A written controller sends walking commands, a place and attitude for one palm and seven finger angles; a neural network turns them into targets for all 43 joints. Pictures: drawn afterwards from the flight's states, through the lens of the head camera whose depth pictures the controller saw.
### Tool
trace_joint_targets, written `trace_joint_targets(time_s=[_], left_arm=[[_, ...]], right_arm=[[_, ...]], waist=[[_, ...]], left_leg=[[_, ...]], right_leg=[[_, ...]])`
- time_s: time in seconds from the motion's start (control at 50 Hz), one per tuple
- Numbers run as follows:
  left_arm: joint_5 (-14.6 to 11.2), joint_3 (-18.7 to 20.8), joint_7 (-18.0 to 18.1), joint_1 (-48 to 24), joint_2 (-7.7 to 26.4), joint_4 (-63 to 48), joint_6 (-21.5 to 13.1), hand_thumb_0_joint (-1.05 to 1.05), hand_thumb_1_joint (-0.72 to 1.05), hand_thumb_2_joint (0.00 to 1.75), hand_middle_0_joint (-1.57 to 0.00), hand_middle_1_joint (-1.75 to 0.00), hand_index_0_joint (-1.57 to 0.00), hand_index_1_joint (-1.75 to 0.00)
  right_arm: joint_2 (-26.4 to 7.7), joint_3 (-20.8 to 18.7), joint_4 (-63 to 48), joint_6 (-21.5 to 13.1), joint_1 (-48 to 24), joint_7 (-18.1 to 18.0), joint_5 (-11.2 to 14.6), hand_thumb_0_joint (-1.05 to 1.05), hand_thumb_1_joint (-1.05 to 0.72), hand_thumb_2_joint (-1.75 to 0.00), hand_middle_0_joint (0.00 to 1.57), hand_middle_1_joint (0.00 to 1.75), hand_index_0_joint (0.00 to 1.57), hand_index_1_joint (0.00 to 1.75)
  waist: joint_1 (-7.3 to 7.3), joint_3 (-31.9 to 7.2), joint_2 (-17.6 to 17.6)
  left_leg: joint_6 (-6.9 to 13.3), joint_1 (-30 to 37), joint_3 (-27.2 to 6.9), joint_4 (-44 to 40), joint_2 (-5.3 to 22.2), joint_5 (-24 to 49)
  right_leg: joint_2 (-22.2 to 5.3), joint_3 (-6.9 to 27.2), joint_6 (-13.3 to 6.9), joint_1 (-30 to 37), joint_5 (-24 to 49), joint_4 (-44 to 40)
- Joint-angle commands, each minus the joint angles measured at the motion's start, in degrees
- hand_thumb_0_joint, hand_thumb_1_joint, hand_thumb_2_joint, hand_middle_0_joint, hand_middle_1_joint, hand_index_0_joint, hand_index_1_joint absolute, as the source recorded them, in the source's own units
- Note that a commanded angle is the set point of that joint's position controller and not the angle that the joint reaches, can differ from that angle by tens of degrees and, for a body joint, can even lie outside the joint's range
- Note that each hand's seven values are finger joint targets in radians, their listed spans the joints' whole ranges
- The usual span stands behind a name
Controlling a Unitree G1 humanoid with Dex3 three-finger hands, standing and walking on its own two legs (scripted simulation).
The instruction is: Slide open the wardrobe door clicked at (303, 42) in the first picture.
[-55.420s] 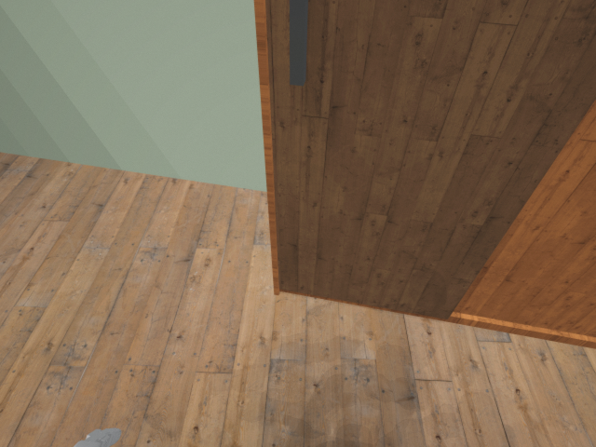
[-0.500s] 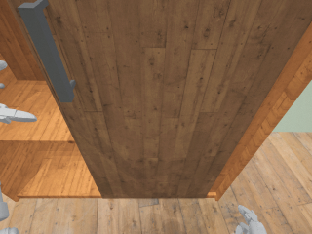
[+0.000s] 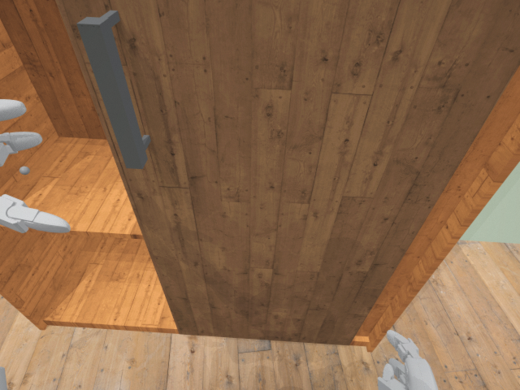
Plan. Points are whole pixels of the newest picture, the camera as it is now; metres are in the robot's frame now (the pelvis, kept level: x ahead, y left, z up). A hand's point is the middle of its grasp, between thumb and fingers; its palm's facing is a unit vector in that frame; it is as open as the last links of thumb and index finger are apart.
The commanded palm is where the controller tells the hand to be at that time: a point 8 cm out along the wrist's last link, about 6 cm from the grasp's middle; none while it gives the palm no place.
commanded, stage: draw the hand back to the body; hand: left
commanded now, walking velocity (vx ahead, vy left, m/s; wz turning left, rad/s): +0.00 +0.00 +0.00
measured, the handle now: (125, 96) +0.42 +0.27 +0.25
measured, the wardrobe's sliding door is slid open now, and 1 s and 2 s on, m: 0.53 0.53 0.53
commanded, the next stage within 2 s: step back with the hand held close in 1.50 s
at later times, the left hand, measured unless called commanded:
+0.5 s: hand (60, 223) +0.23 +0.28 +0.19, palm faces +0.30 -0.92 -0.25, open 14.4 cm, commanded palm +0.18 +0.32 +0.21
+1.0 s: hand (106, 232) +0.24 +0.24 +0.17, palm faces +0.41 -0.83 -0.38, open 10.0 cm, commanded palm +0.19 +0.28 +0.18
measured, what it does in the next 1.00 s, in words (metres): stands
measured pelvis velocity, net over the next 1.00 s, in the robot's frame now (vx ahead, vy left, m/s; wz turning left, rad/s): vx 0.03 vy -0.02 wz -0.05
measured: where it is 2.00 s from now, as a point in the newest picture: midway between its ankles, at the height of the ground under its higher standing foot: outside the picture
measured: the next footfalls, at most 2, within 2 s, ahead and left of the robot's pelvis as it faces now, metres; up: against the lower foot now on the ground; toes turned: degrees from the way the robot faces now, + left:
none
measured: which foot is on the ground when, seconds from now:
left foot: down 0.00-1.00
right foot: down 0.00-1.00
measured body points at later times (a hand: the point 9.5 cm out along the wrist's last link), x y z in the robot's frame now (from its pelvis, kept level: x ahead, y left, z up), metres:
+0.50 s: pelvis -0.01 -0.02 +0.00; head -0.05 -0.04 +0.45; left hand +0.21 +0.33 +0.20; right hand +0.20 -0.24 -0.05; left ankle +0.04 +0.05 -0.74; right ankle -0.01 -0.10 -0.74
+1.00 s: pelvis +0.03 -0.02 +0.00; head +0.01 -0.04 +0.45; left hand +0.21 +0.28 +0.19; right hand +0.20 -0.26 -0.08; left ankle +0.04 +0.05 -0.74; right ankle -0.01 -0.10 -0.74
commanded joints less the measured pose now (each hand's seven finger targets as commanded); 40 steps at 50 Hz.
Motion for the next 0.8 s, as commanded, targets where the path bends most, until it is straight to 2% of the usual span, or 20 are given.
trace_joint_targets(time_s=[0.0, 0.04, 0.06, 0.1, 0.16, 0.2, 0.28, 0.32, 0.4, 0.42, 0.44, 0.46, 0.48, 0.54, 0.58, 0.64, 0.66, 0.7, 0.76, 0.78], left_arm=[[-3.6, 1.6, -7.9, -15.5, 18.7, -13.3, 6.1, 0.00, -0.55, 0.20, -0.25, -1.15, -0.25, -1.15], [-4.9, 4.6, -11.1, -14.3, 22.7, -12.9, 8.8, 0.00, -0.55, 0.20, -0.25, -1.15, -0.25, -1.15], [-5.6, 7.5, -12.3, -12.3, 25.6, -11.8, 9.3, 0.00, -0.55, 0.20, -0.25, -1.15, -0.25, -1.15], [-8.1, 9.2, -15.3, -12.6, 26.3, -10.4, 8.9, 0.00, -0.55, 0.20, -0.25, -1.15, -0.25, -1.15], [-9.2, 10.5, -15.1, -9.3, 25.1, -8.5, 6.9, 0.00, -0.55, 0.20, -0.25, -1.15, -0.25, -1.15], [-9.5, 8.5, -14.9, -6.5, 21.6, -7.7, 6.8, 0.00, -0.55, 0.20, -0.25, -1.15, -0.25, -1.15], [-8.4, 4.3, -14.9, -4.6, 17.6, -6.8, 8.1, 0.00, -0.55, 0.20, -0.25, -1.15, -0.25, -1.15], [-8.0, 3.7, -14.8, -7.8, 18.4, -8.3, 8.0, 0.00, -0.51, 0.22, -0.25, -1.13, -0.25, -1.13], [-7.6, 4.7, -13.4, -9.6, 19.6, -16.4, 5.2, 0.00, -0.37, 0.29, -0.24, -1.04, -0.24, -1.04], [3.3, 6.1, -0.2, -8.2, 23.8, -21.2, -2.6, 0.00, -0.33, 0.31, -0.24, -1.02, -0.24, -1.02], [3.7, 2.1, 4.9, 0.0, 15.0, -15.1, -4.9, 0.00, -0.30, 0.32, -0.24, -1.00, -0.24, -1.00], [4.9, 3.3, 8.5, 3.8, 14.9, -16.2, -7.2, 0.00, -0.26, 0.34, -0.24, -0.98, -0.24, -0.98], [5.4, 1.2, 10.4, 7.1, 11.7, -17.0, -9.3, 0.00, -0.22, 0.36, -0.24, -0.96, -0.24, -0.96], [7.3, 2.4, 14.2, 6.6, 12.8, -23.3, -14.4, 0.00, -0.12, 0.41, -0.24, -0.89, -0.24, -0.89], [8.0, 0.0, 15.6, 9.1, 9.4, -23.0, -15.9, 0.00, -0.04, 0.44, -0.23, -0.85, -0.23, -0.85], [8.7, -1.1, 16.6, 11.4, 7.8, -23.8, -17.2, 0.00, 0.07, 0.50, -0.23, -0.79, -0.23, -0.79], [9.0, -1.4, 16.7, 12.5, 7.5, -24.0, -17.5, 0.00, 0.10, 0.51, -0.23, -0.77, -0.23, -0.77], [9.2, -2.3, 16.8, 14.4, 6.4, -26.2, -17.9, 0.00, 0.17, 0.55, -0.22, -0.73, -0.22, -0.73], [9.5, -2.2, 16.8, 19.2, 5.9, -26.3, -17.9, 0.00, 0.28, 0.60, -0.22, -0.66, -0.22, -0.66], [9.2, -3.3, 16.7, 21.9, 4.2, -26.2, -17.5, 0.00, 0.32, 0.62, -0.22, -0.64, -0.22, -0.64]], right_arm=[[-8.3, -2.5, -11.6, -5.4, -10.9, -1.6, 1.5, 0.00, -0.90, -0.90, 0.20, 0.30, 0.20, 0.30], [-8.7, -2.1, -12.0, -5.9, -11.2, -1.4, 1.8, 0.00, -0.90, -0.90, 0.20, 0.30, 0.20, 0.30], [-8.8, -1.9, -11.7, -5.8, -11.5, -1.1, 1.8, 0.00, -0.90, -0.90, 0.20, 0.30, 0.20, 0.30], [-8.8, -1.5, -12.4, -6.5, -11.1, -0.2, 1.9, 0.00, -0.90, -0.90, 0.20, 0.30, 0.20, 0.30], [-8.4, -1.7, -12.8, -7.3, -11.1, 1.0, 1.7, 0.00, -0.90, -0.90, 0.20, 0.30, 0.20, 0.30], [-8.7, -2.2, -13.3, -7.8, -10.4, 1.7, 1.8, 0.00, -0.90, -0.90, 0.20, 0.30, 0.20, 0.30], [-9.1, -2.6, -13.3, -7.9, -10.1, 1.9, 2.3, 0.00, -0.90, -0.90, 0.20, 0.30, 0.20, 0.30], [-9.1, -2.7, -13.3, -8.1, -10.0, 1.6, 2.4, 0.00, -0.90, -0.90, 0.20, 0.30, 0.20, 0.30], [-8.2, -2.4, -13.6, -8.9, -10.8, 1.1, 1.9, 0.00, -0.90, -0.90, 0.20, 0.30, 0.20, 0.30], [-8.6, -4.2, -12.2, -9.5, -8.2, 3.3, -1.8, 0.00, -0.90, -0.90, 0.20, 0.30, 0.20, 0.30], [-8.4, -4.2, -10.8, -9.8, -8.2, 3.7, -2.0, 0.00, -0.90, -0.90, 0.20, 0.30, 0.20, 0.30], [-8.8, -4.9, -10.2, -9.1, -8.2, 4.0, -2.0, 0.00, -0.90, -0.90, 0.20, 0.30, 0.20, 0.30], [-8.2, -5.1, -10.0, -8.7, -7.6, 3.9, -2.0, 0.00, -0.90, -0.90, 0.20, 0.30, 0.20, 0.30], [-8.2, -5.8, -9.8, -8.4, -7.7, 4.1, -2.3, 0.00, -0.90, -0.90, 0.20, 0.30, 0.20, 0.30], [-8.0, -6.0, -9.3, -8.2, -6.9, 3.9, -2.6, 0.00, -0.90, -0.90, 0.20, 0.30, 0.20, 0.30], [-7.9, -6.4, -9.1, -7.6, -6.9, 3.8, -2.5, 0.00, -0.90, -0.90, 0.20, 0.30, 0.20, 0.30], [-8.3, -6.5, -8.9, -7.5, -6.9, 3.7, -2.7, 0.00, -0.90, -0.90, 0.20, 0.30, 0.20, 0.30], [-8.2, -6.7, -9.2, -7.1, -6.9, 3.9, -2.8, 0.00, -0.90, -0.90, 0.20, 0.30, 0.20, 0.30], [-8.3, -7.0, -9.1, -6.3, -6.7, 4.2, -3.1, 0.00, -0.90, -0.90, 0.20, 0.30, 0.20, 0.30], [-7.8, -7.1, -9.4, -5.8, -6.4, 4.3, -3.1, 0.00, -0.90, -0.90, 0.20, 0.30, 0.20, 0.30]], waist=[[-1.18, -12.7, 7.1], [-1.12, -11.8, 6.4], [-0.36, -10.9, 6.2], [-1.17, -9.4, 4.9], [-0.37, -7.1, 6.2], [-1.05, -6.5, 5.1], [-2.08, -4.0, 4.7], [-2.62, -4.3, 3.3], [-2.17, -6.8, 6.3], [-0.59, 0.0, 5.9], [-1.85, 2.8, 3.7], [-0.63, 2.0, 2.0], [-1.61, 2.2, 1.2], [-0.91, -4.7, 7.6], [-1.50, -4.2, 6.8], [-1.36, -3.9, 5.5], [-1.11, -4.6, 3.1], [-1.04, -5.3, 3.9], [-0.58, -4.9, 1.8], [-0.82, -4.1, 1.8]], left_leg=[[-4.9, 14.2, -12.6, -6.3, 4.4, 3.1], [-4.4, 13.8, -12.5, -6.0, 4.3, 3.2], [-4.2, 12.9, -12.1, -5.6, 4.3, 4.1], [-3.7, 11.8, -12.2, -5.5, 4.1, 3.2], [-3.7, 10.3, -11.7, -4.5, 4.1, 1.4], [-3.7, 9.4, -11.4, -4.3, 4.3, 0.6], [-3.3, 7.4, -10.5, -3.2, 4.2, -2.9], [-3.1, 7.1, -10.6, -2.8, 4.2, -4.7], [-3.0, 8.6, -10.2, -2.2, 4.0, -3.4], [-3.7, 3.1, -10.1, -2.0, 4.1, -4.8], [-4.2, 2.7, -9.5, -2.3, 4.6, -7.0], [-4.2, 3.0, -9.0, -2.4, 4.9, -7.2], [-3.8, 4.4, -8.0, -2.6, 4.8, -7.4], [-3.3, 8.4, -7.3, -4.4, 4.5, -6.1], [-3.0, 9.2, -7.8, -6.0, 4.9, -5.1], [-2.7, 10.5, -7.7, -6.9, 4.9, -2.9], [-2.6, 10.6, -7.8, -7.0, 5.0, -0.7], [-2.6, 11.4, -7.5, -6.8, 4.9, 2.5], [-2.8, 11.3, -7.5, -6.7, 5.1, 7.3], [-2.9, 11.1, -7.2, -6.5, 5.1, 8.8]], right_leg=[[0.2, 4.1, -1.0, -5.5, 6.3, -4.3], [0.1, 4.1, -0.8, -5.1, 5.7, -4.9], [0.1, 4.5, -1.1, -4.1, 5.7, -5.6], [0.2, 4.4, -0.9, -4.7, 4.8, -5.9], [-0.1, 5.7, -1.2, -6.2, 3.0, -6.1], [-0.2, 5.4, -0.9, -7.2, 2.9, -5.6], [-0.7, 6.9, 0.2, -9.4, -0.1, -6.1], [-0.8, 7.6, 0.7, -10.1, -2.4, -6.4], [-1.1, 8.2, 0.1, -8.1, -2.9, -6.4], [-2.3, 10.4, -1.0, -9.4, -5.4, -10.4], [-3.5, 10.2, -1.4, -10.5, -7.3, -11.3], [-4.1, 10.7, -1.6, -9.0, -8.0, -12.4], [-4.0, 10.4, -1.2, -9.3, -8.5, -12.8], [-3.5, 9.7, -1.2, -5.4, -5.0, -10.5], [-2.5, 8.5, -1.0, -4.3, -1.9, -9.2], [-1.9, 8.0, -0.9, -4.1, 0.4, -8.6], [-1.8, 7.6, -0.9, -2.8, 2.3, -8.4], [-1.6, 7.7, -0.8, -2.2, 5.0, -7.9], [-1.3, 7.1, -0.9, -1.0, 8.6, -7.3], [-1.4, 7.2, -0.8, -0.6, 10.0, -7.0]])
